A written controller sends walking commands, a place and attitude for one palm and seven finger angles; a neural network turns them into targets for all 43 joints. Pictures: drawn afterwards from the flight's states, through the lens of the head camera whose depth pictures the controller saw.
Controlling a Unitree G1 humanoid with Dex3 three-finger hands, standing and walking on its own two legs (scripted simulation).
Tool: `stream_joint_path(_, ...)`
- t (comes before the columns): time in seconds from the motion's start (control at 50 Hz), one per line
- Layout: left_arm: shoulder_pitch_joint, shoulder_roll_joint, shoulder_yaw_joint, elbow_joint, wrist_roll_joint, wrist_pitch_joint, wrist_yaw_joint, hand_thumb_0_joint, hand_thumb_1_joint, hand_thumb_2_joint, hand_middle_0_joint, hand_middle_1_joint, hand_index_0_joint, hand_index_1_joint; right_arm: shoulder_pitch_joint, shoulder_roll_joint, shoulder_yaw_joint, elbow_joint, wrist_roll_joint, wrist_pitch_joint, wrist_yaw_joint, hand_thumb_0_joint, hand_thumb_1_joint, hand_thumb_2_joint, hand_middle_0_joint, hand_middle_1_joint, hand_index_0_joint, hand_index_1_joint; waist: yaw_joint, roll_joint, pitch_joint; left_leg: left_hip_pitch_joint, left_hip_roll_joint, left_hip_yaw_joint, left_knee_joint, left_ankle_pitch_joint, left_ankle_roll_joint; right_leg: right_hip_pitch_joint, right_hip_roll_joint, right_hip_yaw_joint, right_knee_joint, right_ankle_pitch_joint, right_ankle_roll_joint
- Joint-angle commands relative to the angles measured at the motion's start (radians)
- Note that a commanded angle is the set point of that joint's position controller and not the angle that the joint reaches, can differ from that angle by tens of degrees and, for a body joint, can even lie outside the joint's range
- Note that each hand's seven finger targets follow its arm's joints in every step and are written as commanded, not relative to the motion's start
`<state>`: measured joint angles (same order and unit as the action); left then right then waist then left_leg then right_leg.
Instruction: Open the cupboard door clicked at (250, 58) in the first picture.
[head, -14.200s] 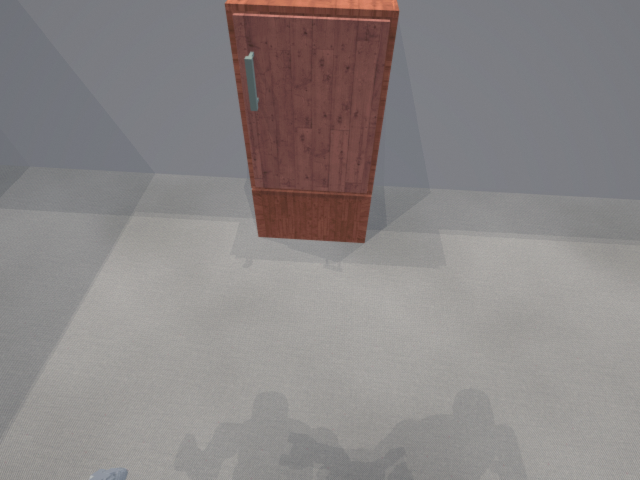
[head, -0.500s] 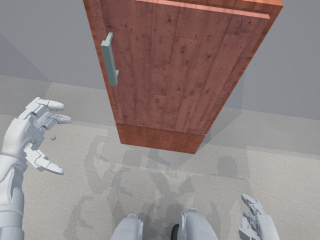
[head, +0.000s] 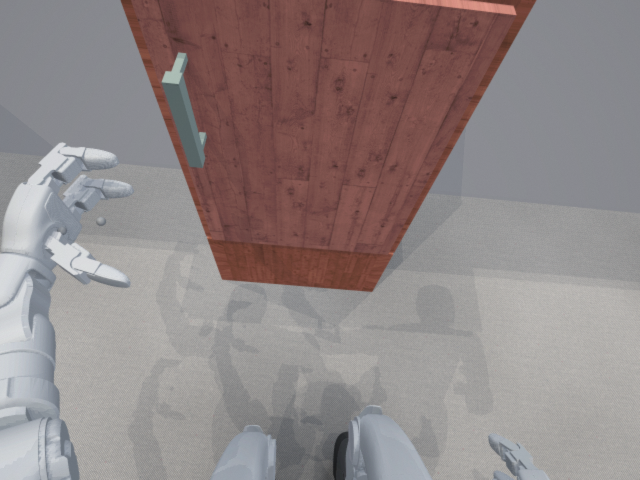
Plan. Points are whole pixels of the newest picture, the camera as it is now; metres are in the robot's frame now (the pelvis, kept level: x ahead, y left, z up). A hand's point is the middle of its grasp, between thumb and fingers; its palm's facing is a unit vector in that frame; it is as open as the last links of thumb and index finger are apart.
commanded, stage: move the hooked fingers beside the handle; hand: left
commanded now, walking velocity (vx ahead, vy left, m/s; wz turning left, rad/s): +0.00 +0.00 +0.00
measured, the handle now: (189, 114) +0.58 +0.19 +0.05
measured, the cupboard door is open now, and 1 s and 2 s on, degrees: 0 0 0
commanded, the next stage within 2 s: slide the fingers in behind the handle in 1.64 s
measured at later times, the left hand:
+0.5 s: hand (127, 164) +0.48 +0.25 +0.05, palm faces -0.08 -1.00 -0.02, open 14.0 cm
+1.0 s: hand (143, 126) +0.56 +0.24 +0.04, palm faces -0.08 -1.00 -0.03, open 13.7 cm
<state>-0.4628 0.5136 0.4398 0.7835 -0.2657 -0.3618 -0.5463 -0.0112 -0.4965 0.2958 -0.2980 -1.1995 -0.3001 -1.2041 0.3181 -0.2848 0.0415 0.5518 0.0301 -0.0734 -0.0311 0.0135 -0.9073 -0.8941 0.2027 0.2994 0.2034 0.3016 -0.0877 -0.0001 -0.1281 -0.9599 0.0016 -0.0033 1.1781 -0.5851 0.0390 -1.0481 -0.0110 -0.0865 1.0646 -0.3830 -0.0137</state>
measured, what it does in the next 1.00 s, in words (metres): stands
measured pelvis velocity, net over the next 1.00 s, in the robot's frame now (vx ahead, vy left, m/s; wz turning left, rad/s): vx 0.00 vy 0.01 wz -0.04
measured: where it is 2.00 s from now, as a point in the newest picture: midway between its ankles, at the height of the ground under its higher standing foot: outside the picture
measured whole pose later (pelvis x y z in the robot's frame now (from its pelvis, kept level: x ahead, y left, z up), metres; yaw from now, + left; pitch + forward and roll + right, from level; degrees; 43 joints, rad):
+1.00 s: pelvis +0.00 +0.01 -0.02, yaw -2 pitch +30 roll -6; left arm -1.06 0.81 0.51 1.23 -0.05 -0.33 -0.48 -0.01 -0.50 0.30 -0.34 -1.22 -0.35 -1.24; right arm 0.41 -0.28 0.10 0.55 -0.02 0.09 0.00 0.01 -0.91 -0.89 0.20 0.30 0.20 0.30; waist -0.26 0.03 -0.09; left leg -1.21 0.03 -0.03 1.29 -0.61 0.05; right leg -1.27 0.01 -0.11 1.11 -0.37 0.00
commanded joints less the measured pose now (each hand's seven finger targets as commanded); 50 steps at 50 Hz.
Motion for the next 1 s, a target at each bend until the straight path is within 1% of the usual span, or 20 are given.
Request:
stream_joint_path(0.0,-0.357,0.287,0.056,-0.136,-0.009,-0.075,0.008,0.000,-0.500,0.300,-0.300,-1.200,-0.300,-1.200,0.087,-0.179,-0.071,-0.083,0.005,-0.017,-0.015,0.000,-0.900,-0.900,0.200,0.300,0.200,0.300,0.008,0.123,-0.420,0.152,0.007,-0.048,-0.188,0.457,-0.033,0.342,0.030,0.056,-0.072,0.198,-0.018)
stream_joint_path(0.06,-0.437,0.277,0.030,-0.067,0.014,-0.078,0.018,0.000,-0.500,0.300,-0.300,-1.200,-0.300,-1.200,0.098,-0.181,-0.071,-0.071,0.003,-0.003,-0.015,0.000,-0.900,-0.900,0.200,0.300,0.200,0.300,-0.010,0.117,-0.391,0.136,0.006,-0.051,-0.187,0.404,-0.029,0.304,0.028,0.053,-0.075,0.162,-0.017)
stream_joint_path(0.1,-0.485,0.314,0.053,-0.046,0.021,-0.089,0.021,0.000,-0.500,0.300,-0.300,-1.200,-0.300,-1.200,0.111,-0.186,-0.071,-0.063,0.000,0.006,-0.016,0.000,-0.900,-0.900,0.200,0.300,0.200,0.300,-0.008,0.130,-0.426,0.152,0.007,-0.051,-0.176,0.427,-0.031,0.303,0.030,0.057,-0.068,0.176,-0.019)
stream_joint_path(0.12,-0.501,0.331,0.067,-0.017,0.024,-0.090,0.025,0.000,-0.500,0.300,-0.300,-1.200,-0.300,-1.200,0.116,-0.186,-0.069,-0.059,-0.001,0.011,-0.017,0.000,-0.900,-0.900,0.200,0.300,0.200,0.300,-0.015,0.103,-0.427,0.130,0.006,-0.050,-0.169,0.419,-0.026,0.315,0.029,0.059,-0.066,0.187,-0.016)
stream_joint_path(0.26,-0.621,0.355,0.053,0.070,0.060,-0.103,0.028,0.000,-0.500,0.300,-0.300,-1.200,-0.300,-1.200,0.144,-0.188,-0.061,-0.042,-0.011,0.043,-0.013,0.000,-0.900,-0.900,0.200,0.300,0.200,0.300,-0.039,0.150,-0.459,0.139,0.009,-0.056,-0.143,0.464,-0.025,0.281,0.031,0.058,-0.050,0.214,-0.013)
stream_joint_path(0.28,-0.650,0.380,0.070,0.072,0.055,-0.107,0.028,0.000,-0.500,0.300,-0.300,-1.200,-0.300,-1.200,0.151,-0.192,-0.061,-0.042,-0.013,0.048,-0.015,0.000,-0.900,-0.900,0.200,0.300,0.200,0.300,-0.044,0.135,-0.466,0.136,0.009,-0.064,-0.136,0.491,-0.027,0.288,0.034,0.054,-0.041,0.231,-0.017)
stream_joint_path(0.3,-0.649,0.401,0.079,0.090,0.068,-0.104,0.028,0.000,-0.500,0.300,-0.300,-1.200,-0.300,-1.200,0.158,-0.195,-0.060,-0.038,-0.013,0.055,-0.014,0.000,-0.900,-0.900,0.200,0.300,0.200,0.300,-0.038,0.159,-0.481,0.150,0.013,-0.065,-0.139,0.494,-0.032,0.276,0.034,0.055,-0.041,0.220,-0.015)
stream_joint_path(0.36,-0.710,0.393,0.054,0.119,0.081,-0.093,0.032,0.000,-0.500,0.300,-0.300,-1.200,-0.300,-1.200,0.165,-0.196,-0.054,-0.035,-0.017,0.068,-0.013,0.000,-0.900,-0.900,0.200,0.300,0.200,0.300,-0.067,0.150,-0.464,0.111,0.011,-0.063,-0.126,0.459,-0.022,0.266,0.033,0.056,-0.041,0.219,-0.010)
stream_joint_path(0.4,-0.732,0.434,0.078,0.144,0.090,-0.093,0.033,0.000,-0.500,0.300,-0.300,-1.200,-0.300,-1.200,0.180,-0.203,-0.053,-0.034,-0.019,0.077,-0.013,0.000,-0.900,-0.900,0.200,0.300,0.200,0.300,-0.069,0.144,-0.471,0.114,0.015,-0.070,-0.124,0.464,-0.023,0.259,0.038,0.054,-0.039,0.215,-0.012)
stream_joint_path(0.5,-0.820,0.474,0.080,0.170,0.113,-0.090,0.044,0.000,-0.500,0.300,-0.300,-1.200,-0.300,-1.200,0.204,-0.209,-0.046,-0.024,-0.027,0.092,-0.010,0.000,-0.900,-0.900,0.200,0.300,0.200,0.300,-0.090,0.205,-0.519,0.142,0.017,-0.084,-0.107,0.494,-0.029,0.218,0.041,0.048,-0.027,0.211,-0.014)
stream_joint_path(0.54,-0.866,0.472,0.064,0.213,0.121,-0.074,0.050,0.000,-0.500,0.300,-0.300,-1.200,-0.300,-1.200,0.207,-0.211,-0.038,-0.019,-0.028,0.097,-0.012,0.000,-0.900,-0.900,0.200,0.300,0.200,0.300,-0.119,0.181,-0.468,0.084,0.017,-0.081,-0.096,0.437,-0.018,0.200,0.042,0.050,-0.033,0.189,-0.009)
stream_joint_path(0.56,-0.876,0.507,0.082,0.212,0.132,-0.071,0.055,0.000,-0.500,0.300,-0.300,-1.200,-0.300,-1.200,0.214,-0.215,-0.037,-0.021,-0.031,0.100,-0.012,0.000,-0.900,-0.900,0.200,0.300,0.200,0.300,-0.113,0.197,-0.478,0.079,0.017,-0.082,-0.096,0.436,-0.017,0.208,0.041,0.051,-0.030,0.190,-0.011)
stream_joint_path(0.6,-0.902,0.511,0.074,0.211,0.145,-0.070,0.059,0.000,-0.500,0.300,-0.300,-1.200,-0.300,-1.200,0.230,-0.216,-0.035,-0.020,-0.035,0.106,-0.010,0.000,-0.900,-0.900,0.200,0.300,0.200,0.300,-0.118,0.233,-0.522,0.126,0.020,-0.093,-0.091,0.488,-0.025,0.183,0.044,0.043,-0.020,0.203,-0.014)
stream_joint_path(0.68,-0.976,0.506,0.056,0.233,0.156,-0.061,0.071,0.000,-0.500,0.300,-0.300,-1.200,-0.300,-1.200,0.249,-0.218,-0.030,-0.016,-0.041,0.116,-0.007,0.000,-0.900,-0.900,0.200,0.300,0.200,0.300,-0.150,0.270,-0.513,0.140,0.025,-0.104,-0.075,0.518,-0.031,0.127,0.048,0.035,-0.014,0.201,-0.016)
stream_joint_path(0.76,-1.014,0.561,0.078,0.264,0.182,-0.040,0.084,0.000,-0.500,0.300,-0.300,-1.200,-0.300,-1.200,0.271,-0.223,-0.023,-0.013,-0.048,0.130,-0.004,0.000,-0.900,-0.900,0.200,0.300,0.200,0.300,-0.168,0.251,-0.532,0.105,0.028,-0.102,-0.060,0.522,-0.023,0.149,0.050,0.036,-0.012,0.226,-0.010)
stream_joint_path(0.82,-1.050,0.604,0.088,0.278,0.207,-0.029,0.094,0.000,-0.500,0.300,-0.300,-1.200,-0.300,-1.200,0.285,-0.223,-0.016,-0.015,-0.052,0.140,-0.001,0.000,-0.900,-0.900,0.200,0.300,0.200,0.300,-0.173,0.295,-0.536,0.107,0.031,-0.104,-0.050,0.545,-0.027,0.129,0.052,0.033,-0.004,0.234,-0.012)
stream_joint_path(0.86,-0.995,0.618,0.107,0.280,0.209,-0.025,0.095,0.000,-0.500,0.300,-0.300,-1.200,-0.300,-1.200,0.291,-0.223,-0.015,-0.028,-0.055,0.147,0.003,0.000,-0.900,-0.900,0.200,0.300,0.200,0.300,-0.159,0.276,-0.552,0.098,0.031,-0.101,-0.052,0.553,-0.022,0.163,0.054,0.034,-0.006,0.250,-0.012)
stream_joint_path(0.9,-0.960,0.609,0.108,0.255,0.207,-0.028,0.079,0.000,-0.500,0.300,-0.300,-1.200,-0.300,-1.200,0.298,-0.221,-0.019,-0.032,-0.053,0.157,0.007,0.000,-0.900,-0.900,0.200,0.300,0.200,0.300,-0.146,0.299,-0.580,0.150,0.039,-0.108,-0.058,0.626,-0.034,0.155,0.054,0.028,-0.004,0.271,-0.014)
stream_joint_path(0.94,-0.957,0.552,0.082,0.236,0.191,-0.021,0.075,0.000,-0.500,0.300,-0.300,-1.200,-0.300,-1.200,0.299,-0.219,-0.025,-0.029,-0.053,0.163,0.013,0.000,-0.900,-0.900,0.200,0.300,0.200,0.300,-0.152,0.305,-0.571,0.176,0.042,-0.115,-0.061,0.634,-0.037,0.128,0.055,0.023,-0.012,0.256,-0.010)
stream_joint_path(0.98,-0.962,0.542,0.082,0.238,0.182,-0.019,0.076,0.000,-0.500,0.300,-0.300,-1.200,-0.300,-1.200,0.302,-0.220,-0.026,-0.023,-0.052,0.167,0.013,0.000,-0.900,-0.900,0.200,0.300,0.200,0.300,-0.162,0.286,-0.545,0.180,0.045,-0.121,-0.064,0.619,-0.035,0.104,0.058,0.019,-0.016,0.238,-0.013)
